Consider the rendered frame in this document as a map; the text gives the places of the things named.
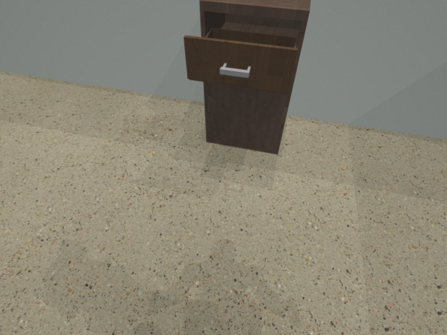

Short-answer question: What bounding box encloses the handle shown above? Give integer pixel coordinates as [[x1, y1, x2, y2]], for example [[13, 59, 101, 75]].
[[220, 63, 251, 78]]

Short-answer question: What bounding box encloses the cabinet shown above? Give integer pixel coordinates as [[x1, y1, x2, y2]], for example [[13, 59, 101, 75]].
[[200, 0, 311, 155]]

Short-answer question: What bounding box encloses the drawer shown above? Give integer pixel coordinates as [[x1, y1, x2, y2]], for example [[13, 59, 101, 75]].
[[184, 28, 298, 94]]

